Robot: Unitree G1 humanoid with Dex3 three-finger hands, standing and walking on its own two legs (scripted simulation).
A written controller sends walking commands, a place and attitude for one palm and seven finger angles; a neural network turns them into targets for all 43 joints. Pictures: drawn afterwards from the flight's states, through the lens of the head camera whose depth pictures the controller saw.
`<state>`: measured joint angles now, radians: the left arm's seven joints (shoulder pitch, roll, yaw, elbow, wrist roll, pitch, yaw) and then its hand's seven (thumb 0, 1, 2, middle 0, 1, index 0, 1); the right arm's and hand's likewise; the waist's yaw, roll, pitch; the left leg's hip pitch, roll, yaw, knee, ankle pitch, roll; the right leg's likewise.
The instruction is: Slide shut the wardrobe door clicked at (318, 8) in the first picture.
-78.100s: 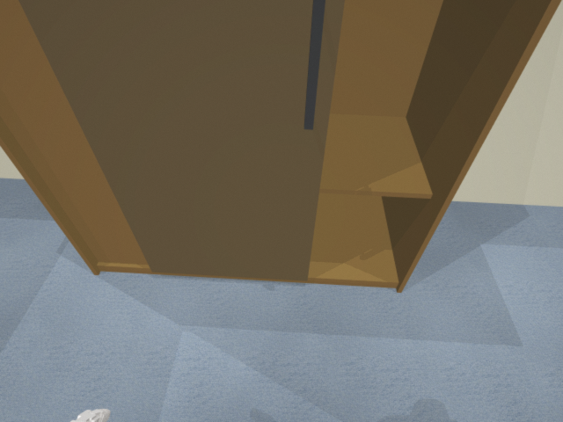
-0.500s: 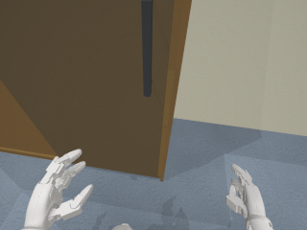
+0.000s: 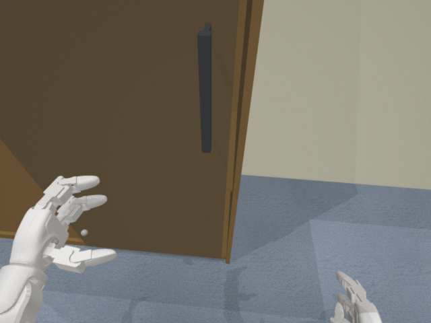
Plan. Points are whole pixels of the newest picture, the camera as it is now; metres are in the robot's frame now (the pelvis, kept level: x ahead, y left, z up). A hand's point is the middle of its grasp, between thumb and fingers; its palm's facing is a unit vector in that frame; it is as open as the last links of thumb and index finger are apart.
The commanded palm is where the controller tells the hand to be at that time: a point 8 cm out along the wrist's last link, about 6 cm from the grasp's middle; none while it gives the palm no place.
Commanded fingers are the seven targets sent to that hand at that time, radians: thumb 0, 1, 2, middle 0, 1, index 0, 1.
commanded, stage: raise the hand with hooked fingers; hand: left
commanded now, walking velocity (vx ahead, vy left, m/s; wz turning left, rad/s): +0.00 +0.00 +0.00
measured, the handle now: (207, 96) +0.50 +0.06 +0.18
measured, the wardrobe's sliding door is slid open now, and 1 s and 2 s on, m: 0.02 0.02 0.02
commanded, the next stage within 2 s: move the hooked fingers beside the handle in 1.04 s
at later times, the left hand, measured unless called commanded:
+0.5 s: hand (29, 175) +0.26 +0.28 +0.19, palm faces +0.08 -0.99 -0.10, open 14.0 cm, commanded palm +0.23 +0.32 +0.21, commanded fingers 0.00 -0.50 0.30 -0.30 -1.20 -0.30 -1.20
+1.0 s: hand (48, 164) +0.28 +0.26 +0.20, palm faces +0.08 -0.99 -0.10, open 14.0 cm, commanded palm +0.24 +0.30 +0.21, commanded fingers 0.00 -0.50 0.30 -0.30 -1.20 -0.30 -1.20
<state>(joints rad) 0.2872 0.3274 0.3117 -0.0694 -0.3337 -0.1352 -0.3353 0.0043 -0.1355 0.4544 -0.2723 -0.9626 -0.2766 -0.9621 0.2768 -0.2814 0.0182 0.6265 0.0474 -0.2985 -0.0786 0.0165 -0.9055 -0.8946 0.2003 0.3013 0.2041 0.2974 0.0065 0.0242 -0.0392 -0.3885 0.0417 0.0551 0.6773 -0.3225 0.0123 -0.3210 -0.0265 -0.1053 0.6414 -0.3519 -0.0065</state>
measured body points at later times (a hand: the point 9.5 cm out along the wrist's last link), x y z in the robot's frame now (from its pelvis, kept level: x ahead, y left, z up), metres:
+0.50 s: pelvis +0.00 +0.00 +0.02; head -0.02 -0.01 +0.47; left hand +0.25 +0.34 +0.20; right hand +0.21 -0.20 -0.04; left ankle +0.02 +0.11 -0.72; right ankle -0.01 -0.11 -0.72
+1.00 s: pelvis +0.00 -0.02 +0.02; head -0.02 -0.04 +0.47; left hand +0.27 +0.31 +0.21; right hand +0.19 -0.26 -0.05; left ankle +0.02 +0.11 -0.72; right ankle -0.01 -0.11 -0.72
